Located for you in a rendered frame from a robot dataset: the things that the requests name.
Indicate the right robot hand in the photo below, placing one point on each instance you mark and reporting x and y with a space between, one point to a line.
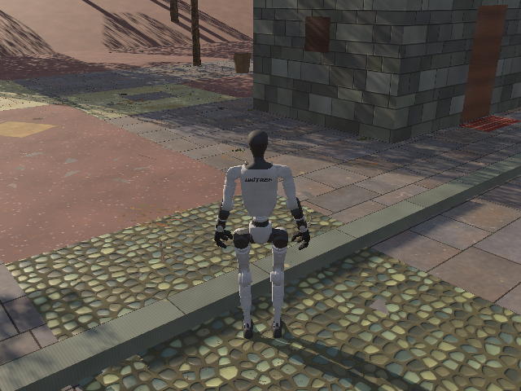
304 236

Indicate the robot right foot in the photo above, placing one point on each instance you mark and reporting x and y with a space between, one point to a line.
277 331

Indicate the left robot forearm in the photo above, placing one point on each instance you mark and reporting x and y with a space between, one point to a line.
221 218

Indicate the right robot upper arm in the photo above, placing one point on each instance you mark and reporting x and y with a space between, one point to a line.
288 186

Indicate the left robot hand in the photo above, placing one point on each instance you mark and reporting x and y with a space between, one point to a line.
222 235

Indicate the right robot forearm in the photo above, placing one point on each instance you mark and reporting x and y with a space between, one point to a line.
299 218

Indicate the left robot upper arm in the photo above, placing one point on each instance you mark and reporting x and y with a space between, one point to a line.
233 173

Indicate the robot left shin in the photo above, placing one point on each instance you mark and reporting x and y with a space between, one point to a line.
245 300

